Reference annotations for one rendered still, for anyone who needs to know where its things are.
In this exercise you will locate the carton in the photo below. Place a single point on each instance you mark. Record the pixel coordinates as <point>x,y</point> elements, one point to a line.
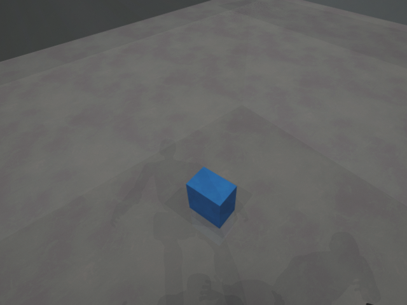
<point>211,196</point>

